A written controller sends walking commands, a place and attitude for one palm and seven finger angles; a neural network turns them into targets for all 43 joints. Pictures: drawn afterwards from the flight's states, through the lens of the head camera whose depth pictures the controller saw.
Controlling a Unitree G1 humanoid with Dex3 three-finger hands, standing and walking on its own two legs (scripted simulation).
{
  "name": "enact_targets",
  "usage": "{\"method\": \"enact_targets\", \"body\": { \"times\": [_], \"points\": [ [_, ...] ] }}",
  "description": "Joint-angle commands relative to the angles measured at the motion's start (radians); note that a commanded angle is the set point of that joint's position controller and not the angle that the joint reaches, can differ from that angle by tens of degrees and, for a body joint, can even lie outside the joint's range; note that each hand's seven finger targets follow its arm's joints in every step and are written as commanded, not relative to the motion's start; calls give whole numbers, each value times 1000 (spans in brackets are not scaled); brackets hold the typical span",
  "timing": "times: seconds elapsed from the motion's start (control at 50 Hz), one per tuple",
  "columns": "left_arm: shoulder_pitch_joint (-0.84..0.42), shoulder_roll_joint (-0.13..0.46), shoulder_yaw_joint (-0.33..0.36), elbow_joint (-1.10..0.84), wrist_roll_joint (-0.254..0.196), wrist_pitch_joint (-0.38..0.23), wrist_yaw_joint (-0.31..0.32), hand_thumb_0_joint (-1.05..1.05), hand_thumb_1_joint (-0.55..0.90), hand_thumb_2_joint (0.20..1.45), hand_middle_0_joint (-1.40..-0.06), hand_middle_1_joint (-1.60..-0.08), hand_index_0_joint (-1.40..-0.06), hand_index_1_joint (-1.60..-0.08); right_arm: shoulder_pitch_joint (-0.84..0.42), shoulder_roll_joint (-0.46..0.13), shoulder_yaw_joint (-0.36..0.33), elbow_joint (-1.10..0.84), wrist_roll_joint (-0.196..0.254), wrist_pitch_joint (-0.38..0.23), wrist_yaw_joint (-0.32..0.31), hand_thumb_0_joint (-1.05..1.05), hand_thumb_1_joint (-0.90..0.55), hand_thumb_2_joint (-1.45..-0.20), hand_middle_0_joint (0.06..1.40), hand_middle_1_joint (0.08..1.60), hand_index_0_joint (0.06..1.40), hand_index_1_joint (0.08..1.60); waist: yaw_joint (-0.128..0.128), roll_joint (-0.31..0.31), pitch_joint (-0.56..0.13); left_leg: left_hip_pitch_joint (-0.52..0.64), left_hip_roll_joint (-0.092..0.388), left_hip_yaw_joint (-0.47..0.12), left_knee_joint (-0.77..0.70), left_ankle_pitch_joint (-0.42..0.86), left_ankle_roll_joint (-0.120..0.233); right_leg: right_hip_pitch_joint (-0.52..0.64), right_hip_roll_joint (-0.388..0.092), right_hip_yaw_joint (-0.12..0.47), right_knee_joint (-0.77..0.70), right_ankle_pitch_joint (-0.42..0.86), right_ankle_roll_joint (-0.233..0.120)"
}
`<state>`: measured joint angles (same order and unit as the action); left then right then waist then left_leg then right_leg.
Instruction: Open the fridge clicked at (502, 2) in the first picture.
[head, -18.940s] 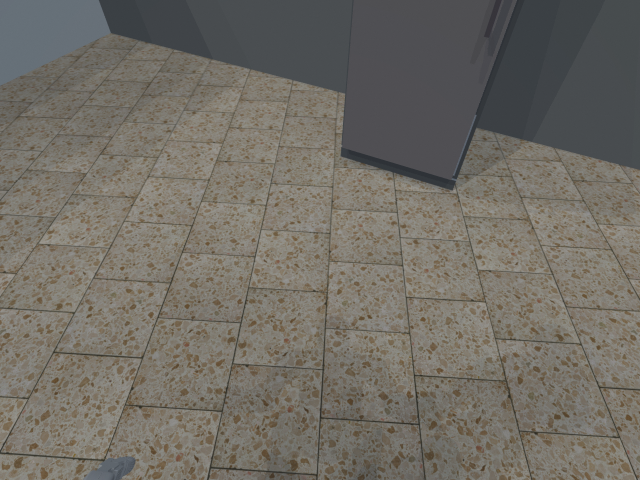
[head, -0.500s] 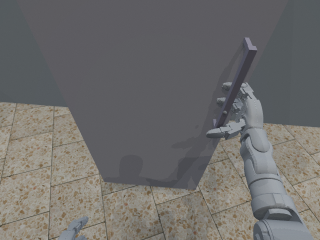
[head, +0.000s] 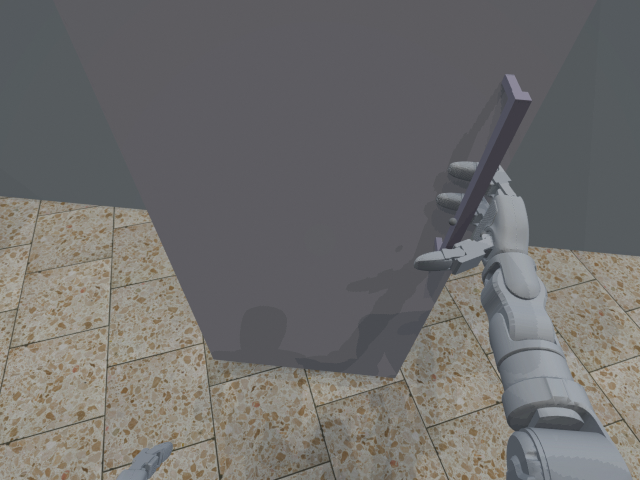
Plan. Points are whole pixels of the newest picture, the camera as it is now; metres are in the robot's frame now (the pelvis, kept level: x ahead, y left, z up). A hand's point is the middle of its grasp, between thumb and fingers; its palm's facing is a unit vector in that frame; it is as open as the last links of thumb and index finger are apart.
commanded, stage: slide the fingers in behind the handle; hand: right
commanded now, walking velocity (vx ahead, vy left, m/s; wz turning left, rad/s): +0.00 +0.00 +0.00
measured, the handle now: (469, 190) +0.48 -0.14 +0.12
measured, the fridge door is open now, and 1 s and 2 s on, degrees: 0 0 2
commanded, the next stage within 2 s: grip the handle and tug to test in 0.26 s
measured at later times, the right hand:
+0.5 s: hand (455, 223) +0.42 -0.12 +0.12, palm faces -0.02 +1.00 +0.00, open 13.6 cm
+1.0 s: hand (456, 222) +0.42 -0.12 +0.12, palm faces +0.00 +1.00 +0.00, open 6.3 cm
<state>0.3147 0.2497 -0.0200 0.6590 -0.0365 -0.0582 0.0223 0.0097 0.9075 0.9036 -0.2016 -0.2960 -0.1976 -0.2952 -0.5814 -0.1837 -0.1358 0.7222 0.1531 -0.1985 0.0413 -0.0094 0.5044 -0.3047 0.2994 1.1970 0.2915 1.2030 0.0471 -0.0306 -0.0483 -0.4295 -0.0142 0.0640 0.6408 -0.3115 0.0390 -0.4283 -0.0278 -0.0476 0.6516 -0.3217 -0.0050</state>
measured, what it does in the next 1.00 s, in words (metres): stands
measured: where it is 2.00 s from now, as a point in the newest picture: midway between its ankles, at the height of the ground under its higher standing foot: outside the picture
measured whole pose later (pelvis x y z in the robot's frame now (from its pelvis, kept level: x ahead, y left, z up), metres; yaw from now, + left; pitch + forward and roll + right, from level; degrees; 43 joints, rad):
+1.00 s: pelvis +0.00 -0.01 +0.00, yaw +0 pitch +6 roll +0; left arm 0.31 0.24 -0.02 0.66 -0.03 -0.06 0.02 0.01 0.91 0.90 -0.20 -0.30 -0.20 -0.30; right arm -0.57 -0.16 -0.11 0.69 0.14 -0.19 0.01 0.01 -0.59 -0.77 0.41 1.35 0.39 1.35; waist 0.03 -0.03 -0.05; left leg -0.42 0.00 0.06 0.64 -0.32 0.03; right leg -0.43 -0.02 -0.05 0.65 -0.33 -0.01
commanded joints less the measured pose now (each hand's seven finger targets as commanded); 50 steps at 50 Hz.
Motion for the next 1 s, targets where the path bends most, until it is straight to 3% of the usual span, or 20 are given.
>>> {"method": "enact_targets", "body": {
  "times": [0.0,0.04,0.08,0.1,0.16,0.22,0.24,0.34,0.4,0.48,0.54,0.6,0.64,0.68,0.74,0.78,0.82,0.84,0.88,0.98],
  "points": [
    [-4,118,47,-124,-5,-48,7,0,900,900,-200,-300,-200,-300,-432,-133,-30,-238,4,-80,8,0,500,-300,300,1200,300,1200,1,69,-326,156,-4,-54,-80,327,-24,116,37,22,-64,204,-32],
    [-3,124,48,-124,-4,-44,6,0,900,900,-200,-300,-200,-300,-407,-158,-50,-215,4,-77,6,0,500,-300,300,1200,300,1200,1,97,-304,164,0,-57,-87,317,-29,93,37,18,-63,192,-34],
    [-10,120,49,-128,-5,-45,6,0,900,900,-200,-300,-200,-300,-428,-165,-55,-242,0,-84,6,0,500,-300,300,1200,300,1200,-4,58,-323,161,0,-62,-84,315,-27,103,39,15,-64,188,-33],
    [-11,116,47,-130,-5,-47,5,0,900,900,-200,-300,-200,-300,-425,-132,-26,-253,0,-85,9,0,500,-300,300,1200,300,1200,0,53,-326,159,-1,-60,-82,329,-26,116,39,15,-63,199,-34],
    [-12,120,46,-127,-7,-45,6,0,900,900,-200,-300,-200,-300,-437,-133,-24,-220,1,-80,8,0,500,-300,300,1200,300,1200,10,79,-278,132,-3,-56,-91,289,-28,98,36,20,-68,170,-33],
    [-11,116,47,-126,-5,-47,7,0,900,900,-200,-300,-200,-300,-445,-122,-20,-239,0,-80,5,0,500,-300,300,1200,300,1200,6,31,-311,126,-5,-51,-82,308,-23,131,36,21,-64,197,-31],
    [-1,121,50,-124,-2,-45,7,0,900,900,-200,-300,-200,-300,-440,-149,-44,-235,2,-82,1,0,500,-300,300,1200,300,1200,3,76,-327,148,-5,-50,-80,316,-24,124,34,25,-61,207,-32],
    [-8,119,49,-136,-2,-46,-1,0,900,900,-200,-300,-200,-300,-367,-129,-33,-264,-2,-79,5,0,500,-300,300,1200,300,1200,-14,54,-337,162,-6,-43,-66,358,-19,130,32,21,-61,253,-29],
    [-13,116,50,-137,-5,-45,-2,0,900,900,-200,-300,-200,-300,-391,-92,3,-282,-2,-66,6,0,360,-360,315,1220,315,1220,3,44,-311,125,-8,-38,-70,343,-21,142,30,25,-63,242,-27],
    [-16,114,50,-134,-3,-45,2,0,900,900,-200,-300,-200,-300,-407,-96,-6,-297,-3,-58,-10,0,173,-440,335,1247,335,1247,-1,43,-314,120,-8,-36,-73,320,-19,153,29,31,-65,235,-26],
    [-13,118,48,-131,0,-47,4,0,900,900,-200,-300,-200,-300,-410,-96,2,-279,-10,-59,-16,0,33,-500,350,1267,350,1267,5,82,-295,124,-7,-33,-76,299,-20,134,29,36,-69,219,-28],
    [-18,113,48,-131,0,-50,3,0,900,900,-200,-300,-200,-300,-424,-76,20,-302,-14,-67,-15,0,-107,-560,365,1287,365,1287,5,45,-323,113,-8,-36,-70,311,-18,162,29,35,-66,233,-26],
    [-15,119,49,-130,-1,-49,3,0,900,900,-200,-300,-200,-300,-389,-101,-2,-279,-13,-65,-15,0,-200,-600,375,1300,375,1300,-5,70,-318,127,-9,-31,-70,303,-16,149,26,39,-67,234,-25],
    [-26,112,47,-132,-1,-52,3,0,900,900,-200,-300,-200,-300,-420,-69,24,-297,-10,-67,-13,0,-293,-640,385,1313,385,1313,1,26,-311,109,-8,-35,-72,298,-16,158,29,35,-68,222,-24],
    [-17,118,49,-127,-1,-50,5,0,900,900,-200,-300,-200,-300,-423,-72,28,-279,-13,-65,-14,0,-433,-700,400,1333,400,1333,9,72,-304,109,-10,-28,-72,292,-17,153,25,42,-68,225,-25],
    [-20,115,47,-125,-4,-53,4,0,900,900,-200,-300,-200,-300,-457,-53,47,-290,-14,-66,-16,0,-527,-740,410,1347,410,1347,14,23,-305,87,-10,-28,-70,290,-14,171,27,45,-67,227,-23],
    [-14,116,50,-120,0,-53,3,0,900,900,-200,-300,-200,-300,-438,-66,28,-276,-15,-63,-20,0,-620,-780,420,1360,420,1360,8,46,-321,96,-11,-29,-68,301,-15,172,27,44,-64,237,-23],
    [-6,123,52,-122,2,-51,4,0,900,900,-200,-300,-200,-300,-406,-92,5,-260,-15,-62,-20,0,-667,-800,425,1367,425,1367,2,97,-328,120,-11,-27,-70,309,-17,157,26,44,-63,243,-27],
    [-16,116,49,-125,-1,-50,4,0,900,900,-200,-300,-200,-300,-437,-63,34,-283,-12,-63,-10,0,-760,-840,435,1380,435,1380,10,51,-325,114,-8,-33,-70,319,-19,157,30,38,-65,238,-26],
    [-19,116,49,-130,0,-51,2,0,900,900,-200,-300,-200,-300,-393,-85,11,-296,-6,-68,-5,0,-900,-900,450,1400,450,1400,-6,47,-337,140,-8,-34,-66,349,-16,158,31,34,-62,262,-26]
  ]
}}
